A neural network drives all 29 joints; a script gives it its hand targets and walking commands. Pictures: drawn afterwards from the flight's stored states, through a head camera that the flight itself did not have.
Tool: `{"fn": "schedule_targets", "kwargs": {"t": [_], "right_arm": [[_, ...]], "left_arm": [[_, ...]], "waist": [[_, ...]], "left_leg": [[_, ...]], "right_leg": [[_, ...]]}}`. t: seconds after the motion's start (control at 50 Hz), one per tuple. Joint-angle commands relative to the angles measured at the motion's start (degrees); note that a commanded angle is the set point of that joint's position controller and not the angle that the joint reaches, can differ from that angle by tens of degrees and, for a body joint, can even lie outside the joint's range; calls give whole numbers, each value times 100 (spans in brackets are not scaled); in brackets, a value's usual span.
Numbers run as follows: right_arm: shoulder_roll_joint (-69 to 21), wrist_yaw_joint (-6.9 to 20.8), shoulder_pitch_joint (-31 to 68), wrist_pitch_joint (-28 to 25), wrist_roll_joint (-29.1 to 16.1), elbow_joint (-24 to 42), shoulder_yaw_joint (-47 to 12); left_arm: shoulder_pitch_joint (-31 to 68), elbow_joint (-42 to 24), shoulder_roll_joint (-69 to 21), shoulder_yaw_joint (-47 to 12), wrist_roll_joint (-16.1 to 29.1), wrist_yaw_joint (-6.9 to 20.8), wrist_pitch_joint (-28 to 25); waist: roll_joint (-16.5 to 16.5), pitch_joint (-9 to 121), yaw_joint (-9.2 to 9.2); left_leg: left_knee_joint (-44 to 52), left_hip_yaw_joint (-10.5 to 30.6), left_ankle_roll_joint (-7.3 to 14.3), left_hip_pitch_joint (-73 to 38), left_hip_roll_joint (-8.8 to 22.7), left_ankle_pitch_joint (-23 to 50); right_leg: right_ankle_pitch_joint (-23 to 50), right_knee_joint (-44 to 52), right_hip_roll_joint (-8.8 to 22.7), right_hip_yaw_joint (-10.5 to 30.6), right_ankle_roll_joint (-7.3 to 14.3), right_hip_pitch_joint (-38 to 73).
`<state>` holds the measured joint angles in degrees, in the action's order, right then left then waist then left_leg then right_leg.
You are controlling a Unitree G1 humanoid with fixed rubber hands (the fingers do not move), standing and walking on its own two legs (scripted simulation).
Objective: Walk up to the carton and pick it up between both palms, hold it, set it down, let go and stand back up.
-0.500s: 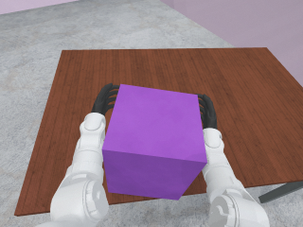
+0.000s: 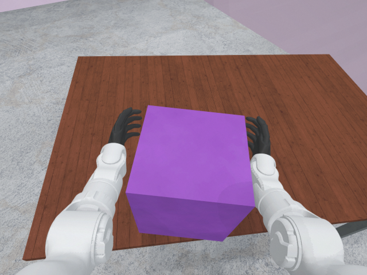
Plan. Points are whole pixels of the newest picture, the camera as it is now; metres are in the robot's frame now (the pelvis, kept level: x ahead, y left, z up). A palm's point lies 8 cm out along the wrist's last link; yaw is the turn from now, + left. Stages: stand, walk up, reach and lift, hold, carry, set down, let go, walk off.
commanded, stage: set down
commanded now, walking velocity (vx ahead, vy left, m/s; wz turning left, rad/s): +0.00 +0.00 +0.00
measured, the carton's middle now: (188, 178) +0.33 -0.01 +0.00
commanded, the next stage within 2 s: none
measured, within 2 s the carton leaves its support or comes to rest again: neither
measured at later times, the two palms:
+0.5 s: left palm (112, 144) +0.40 +0.16 +0.04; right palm (279, 175) +0.32 -0.23 +0.02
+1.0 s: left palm (90, 182) +0.33 +0.20 +0.02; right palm (282, 204) +0.26 -0.21 +0.01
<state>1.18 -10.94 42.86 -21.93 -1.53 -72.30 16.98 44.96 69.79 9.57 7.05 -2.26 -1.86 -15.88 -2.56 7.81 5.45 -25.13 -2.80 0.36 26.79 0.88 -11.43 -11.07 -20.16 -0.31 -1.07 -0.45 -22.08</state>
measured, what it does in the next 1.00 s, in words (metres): stands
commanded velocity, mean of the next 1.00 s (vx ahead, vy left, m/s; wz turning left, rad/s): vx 0.00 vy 0.00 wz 0.00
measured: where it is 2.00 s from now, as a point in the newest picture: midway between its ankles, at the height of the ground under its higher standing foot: outside the picture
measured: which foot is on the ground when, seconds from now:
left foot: down 0.00-1.00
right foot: down 0.00-1.00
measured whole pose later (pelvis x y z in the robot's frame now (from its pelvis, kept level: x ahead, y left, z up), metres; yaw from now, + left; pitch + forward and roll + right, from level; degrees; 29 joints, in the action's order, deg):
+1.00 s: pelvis -0.03 +0.00 +0.00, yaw +0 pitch +8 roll -2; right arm 5.8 -9.2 15.0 -23.5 -15.4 -50.0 2.1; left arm 27.1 58.4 14.8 0.8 8.0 4.5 -18.7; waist -0.9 6.6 3.0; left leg -25.8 -2.8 0.4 24.2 1.4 -10.1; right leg -9.3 -20.2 -0.8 -1.1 -0.5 -19.3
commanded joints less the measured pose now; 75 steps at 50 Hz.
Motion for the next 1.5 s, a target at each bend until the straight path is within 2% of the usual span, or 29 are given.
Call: {"fn": "schedule_targets", "kwargs": {"t": [0.0, 0.1, 0.16, 0.28, 0.38, 0.4, 0.44, 0.46, 0.48, 0.52, 0.58, 0.6, 0.66, 0.72, 0.78, 0.82, 0.84, 0.88, 0.92, 0.96, 1.0, 1.06, 1.12, 1.16, 1.22, 1.34, 1.4, 1.42, 1.48], "right_arm": [[745, 85, 1603, -179, -668, -179, -995], [929, 180, 1263, -415, -1011, 170, -1350], [1100, 254, 1141, -415, -1112, -77, -1312], [1190, 299, 1133, -489, -1328, 866, -1713], [1270, 272, 477, -519, -1431, 1045, -1795], [1065, 245, 288, -542, -1467, 1249, -2053], [1272, 228, 587, -525, -1534, 1241, -1963], [1117, 238, -308, -618, -1607, 1298, -2120], [1153, 201, 163, -571, -1633, 1154, -2219], [1110, 157, -426, -786, -1591, 1716, -2105], [1091, 136, -609, -782, -1450, 1803, -2033], [1280, 147, 303, -620, -1393, 1677, -1817], [1096, 226, -1450, -777, -1519, 2292, -1958], [999, 128, -1325, -613, -1467, 2272, -2145], [978, 86, -991, -359, -1248, 2315, -1882], [864, 104, -1488, -425, -1402, 2745, -2037], [829, 126, -1846, -473, -1365, 2794, -1941], [948, 145, -1501, -374, -1332, 2966, -2049], [1098, 99, -1097, -228, -1199, 3197, -1807], [903, 110, -2407, -255, -1345, 3093, -1955], [917, 71, -1799, -135, -1240, 3502, -1862], [1008, 116, -2958, -150, -1242, 3749, -1901], [916, 121, -2386, 63, -1111, 3783, -1850], [861, 108, -2556, 167, -1027, 4200, -1787], [585, 109, -4211, 0, -1258, 4465, -2196], [775, 139, -3327, 229, -939, 5411, -1691], [583, 243, -5387, 181, -1027, 5463, -1906], [738, 209, -4606, 291, -1020, 5428, -1882], [645, 199, -5128, 414, -948, 5857, -1817]], "left_arm": [[2744, 155, 443, -388, 526, -63, -341], [2004, 308, 540, -247, 486, 98, -372], [1964, 129, 419, -441, 559, 139, -391], [1808, 190, 804, -416, 807, 199, -578], [1162, 171, 800, -423, 844, 331, -526], [1015, 168, 851, -330, 761, 399, -540], [1382, 180, 1074, -221, 758, 401, -595], [535, -361, 859, -282, 737, 463, -578], [889, 179, 1001, -149, 665, 498, -518], [286, -568, 827, -217, 656, 563, -559], [203, -1002, 828, -274, 783, 577, -595], [1022, -907, 996, -372, 940, 509, -631], [-689, -2432, 945, -331, 782, 470, -718], [-632, -1882, 1027, -192, 725, 659, -496], [-213, -1677, 1020, -609, 1187, 697, -472], [-743, -2008, 1110, -423, 1069, 717, -472], [-1034, -2601, 959, -569, 1063, 688, -500], [-746, -2345, 1236, -389, 1168, 686, -484], [-374, -2275, 1300, -634, 1401, 637, -469], [-1750, -2642, 1028, -618, 1221, 695, -293], [-1115, -2610, 1184, -626, 1323, 747, -286], [-2415, -3162, 1135, -659, 1330, 758, -150], [-1530, -3253, 1332, -537, 1276, 714, -166], [-1687, -3457, 1444, -692, 1560, 712, -194], [-3672, -3982, 1171, -716, 1467, 817, -129], [-2810, -4732, 1613, -934, 1898, 741, -226], [-4874, -5333, 1388, -835, 1634, 711, -155], [-3934, -4943, 1628, -757, 1591, 783, -105], [-4717, -5445, 1530, -810, 1690, 785, 12]], "waist": [[1076, 2686, 243], [859, 2627, -60], [1022, 2452, 66], [713, 2548, -330], [422, 2327, -206], [416, 2228, -385], [460, 2299, -415], [454, 2356, -314], [455, 1984, -479], [367, 2330, -292], [480, 2437, -235], [635, 2330, -278], [798, 2830, -268], [507, 1916, -381], [384, 1475, -126], [425, 1560, -427], [654, 1887, -241], [445, 1653, -493], [419, 1582, -343], [434, 1084, -415], [439, 1098, -466], [285, 917, -453], [607, 544, -547], [275, 625, -420], [343, 309, -594], [488, 540, -492], [624, 392, -673], [761, 264, -671], [625, -72, -604]], "left_leg": [[-786, 145, -552, -1864, 18, 2314], [-884, 195, -580, -2089, 26, 2880], [-764, 284, -667, -2233, 120, 3098], [-776, 136, -463, -1845, 14, 2217], [-664, 133, -331, -1866, -38, 1925], [-678, 102, -283, -1847, -75, 2062], [-597, 141, -284, -2012, -68, 1920], [-589, 175, -281, -2162, -105, 2229], [-606, 171, -308, -1955, -99, 2082], [-668, 172, -333, -2378, -118, 2799], [-619, 244, -336, -2522, -90, 2565], [-556, 210, -374, -2246, -108, 2011], [-658, 329, -471, -3111, -56, 3087], [-497, 142, -355, -2644, -159, 2445], [-294, 182, -277, -2452, -98, 1342], [-206, 217, -268, -2606, -103, 1414], [-279, 228, -328, -2847, -80, 1739], [-223, 213, -297, -2661, -60, 1303], [-138, 193, -256, -2423, -50, 715], [-17, 341, -303, -2907, 30, 1143], [-22, 267, -286, -2688, -52, 852], [53, 288, -291, -3100, -30, 1219], [251, 370, -269, -2568, -1, 214], [199, 270, -127, -2523, -59, 367], [131, 317, -221, -2942, -82, 1173], [266, 388, -202, -2639, -15, 147], [214, 462, -359, -3179, 20, 1414], [180, 322, -379, -2997, -39, 1270], [344, 346, -301, -2890, 13, 916]], "right_leg": [[2098, -341, -232, -254, 18, -318], [2271, -321, -279, -234, 40, -317], [2093, -232, -297, -280, 100, -410], [1754, -383, -194, -241, 56, -457], [1852, -359, -206, -198, 15, -160], [1923, -355, -177, -144, -19, -121], [1712, -278, -179, -134, -21, -176], [2180, -309, -171, -104, -12, 140], [1917, -325, -170, -98, -25, 16], [2856, -299, -216, -84, -94, 508], [2274, -241, -225, -157, -31, 265], [1484, -211, -246, -201, 25, -167], [2365, -228, -333, -203, 60, 202], [2085, -111, -239, -83, -9, 514], [927, 37, -170, -94, 21, 120], [988, 36, -192, -86, 65, 367], [1307, 16, -195, -114, 84, 376], [730, 23, -171, -97, 47, 294], [255, 53, -123, -60, 81, 316], [780, 112, -202, -37, 153, 587], [360, 158, -174, -36, 168, 454], [780, 193, -226, -11, 153, 884], [-33, 148, -157, 22, 159, 831], [-61, 171, -81, 127, 172, 770], [614, 156, -113, 143, 165, 998], [-264, 141, -88, 179, 227, 875], [757, 117, -158, 223, 309, 1349], [430, 212, -120, 203, 278, 1059], [241, 274, -109, 247, 328, 1188]]}}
